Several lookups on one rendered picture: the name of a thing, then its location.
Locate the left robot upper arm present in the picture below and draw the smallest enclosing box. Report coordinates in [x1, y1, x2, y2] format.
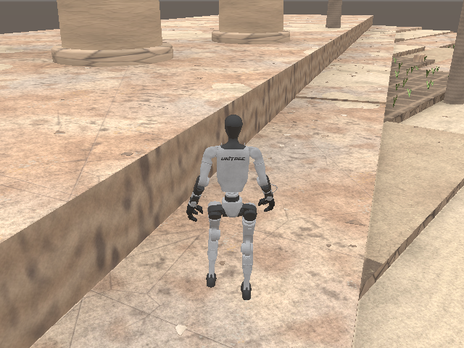
[198, 146, 218, 187]

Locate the right robot forearm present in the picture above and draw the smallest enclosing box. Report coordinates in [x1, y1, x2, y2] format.
[261, 175, 273, 201]

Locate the robot right hand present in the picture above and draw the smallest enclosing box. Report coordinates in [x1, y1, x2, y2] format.
[258, 198, 275, 212]

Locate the robot left hand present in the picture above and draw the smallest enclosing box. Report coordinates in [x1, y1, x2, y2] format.
[186, 204, 203, 222]

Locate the left robot thigh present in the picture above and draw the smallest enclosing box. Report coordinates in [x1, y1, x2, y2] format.
[207, 201, 223, 241]

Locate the robot right foot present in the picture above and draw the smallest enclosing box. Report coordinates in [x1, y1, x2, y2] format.
[241, 282, 252, 300]

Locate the left robot forearm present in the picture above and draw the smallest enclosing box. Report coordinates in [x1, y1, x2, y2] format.
[188, 175, 204, 207]

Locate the right robot upper arm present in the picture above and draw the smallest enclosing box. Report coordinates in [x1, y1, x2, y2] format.
[248, 146, 268, 186]

